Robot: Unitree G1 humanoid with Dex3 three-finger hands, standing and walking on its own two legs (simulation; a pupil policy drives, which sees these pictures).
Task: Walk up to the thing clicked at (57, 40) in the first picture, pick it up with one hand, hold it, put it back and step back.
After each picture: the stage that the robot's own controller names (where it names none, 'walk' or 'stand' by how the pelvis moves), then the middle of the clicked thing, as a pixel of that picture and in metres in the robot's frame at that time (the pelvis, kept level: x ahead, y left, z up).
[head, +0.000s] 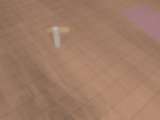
stand; (56, 37) +1.34 +0.31 -0.65
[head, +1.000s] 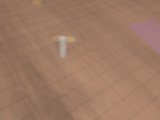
walk; (62, 47) +1.24 +0.17 -0.63
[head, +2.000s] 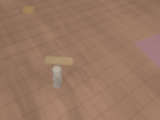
walk; (57, 77) +0.78 +0.16 -0.64
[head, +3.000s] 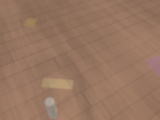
walk; (51, 108) +0.51 +0.22 -0.64
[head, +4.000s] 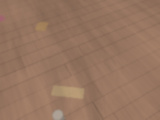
stand; out of the picture +0.41 +0.20 -0.63
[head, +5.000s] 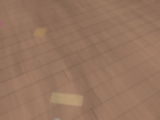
stand; out of the picture +0.37 +0.20 -0.66
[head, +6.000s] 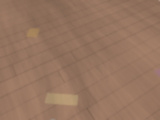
stand; out of the picture +0.37 +0.22 -0.66
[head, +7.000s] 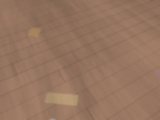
stand; out of the picture +0.37 +0.22 -0.66
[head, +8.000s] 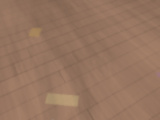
stand; out of the picture +0.36 +0.22 -0.66
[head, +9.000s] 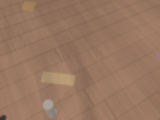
go down; (50, 109) +0.40 +0.21 -0.62
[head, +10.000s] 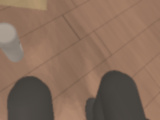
go down; (11, 46) +0.46 +0.24 -0.23
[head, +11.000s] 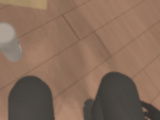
close in; (9, 45) +0.45 +0.25 -0.23
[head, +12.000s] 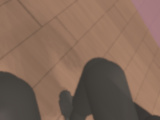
close in; out of the picture +0.44 +0.28 -0.16
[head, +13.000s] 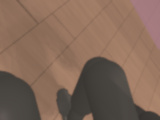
lift; out of the picture +0.43 +0.29 -0.16
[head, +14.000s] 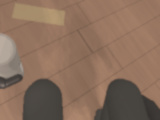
lift; (7, 64) +0.34 +0.25 -0.02
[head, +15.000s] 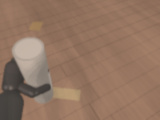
hold; (37, 76) +0.32 +0.15 +0.10
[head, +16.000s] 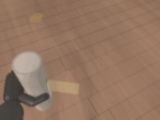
hold; (37, 86) +0.31 +0.17 +0.04
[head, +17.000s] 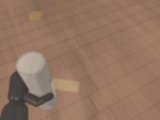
hold; (41, 85) +0.31 +0.15 +0.04
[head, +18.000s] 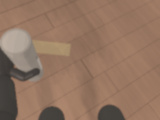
crouch; (27, 60) +0.39 +0.18 -0.02
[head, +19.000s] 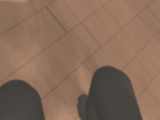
lower; out of the picture +0.47 +0.27 -0.09
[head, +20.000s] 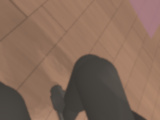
lower; out of the picture +0.46 +0.28 -0.17
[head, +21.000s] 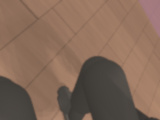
lower; out of the picture +0.44 +0.28 -0.16
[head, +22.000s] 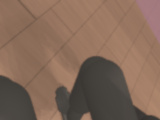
lower; out of the picture +0.44 +0.29 -0.17
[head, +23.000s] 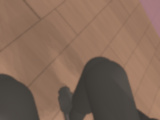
lower; out of the picture +0.43 +0.29 -0.16
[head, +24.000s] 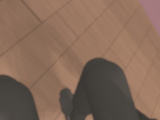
open; out of the picture +0.43 +0.25 -0.17
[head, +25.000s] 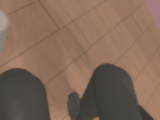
stand; out of the picture +0.44 +0.24 -0.18
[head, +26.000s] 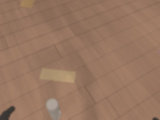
stand; (54, 110) +0.39 +0.17 -0.54
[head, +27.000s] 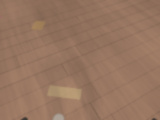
stand; out of the picture +0.39 +0.16 -0.60
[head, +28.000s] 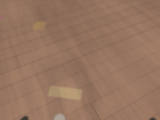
stand; out of the picture +0.39 +0.16 -0.60
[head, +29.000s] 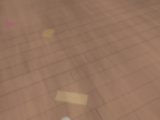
stand; out of the picture +0.41 +0.15 -0.65
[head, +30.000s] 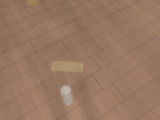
walk; (67, 96) +0.47 +0.13 -0.63
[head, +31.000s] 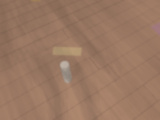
walk; (66, 72) +0.71 +0.19 -0.64
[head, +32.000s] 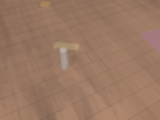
stand; (64, 59) +1.03 +0.19 -0.64
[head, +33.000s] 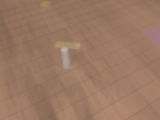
stand; (65, 58) +1.03 +0.20 -0.65
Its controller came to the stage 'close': yes
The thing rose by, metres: 0.69
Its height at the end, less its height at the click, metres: +0.00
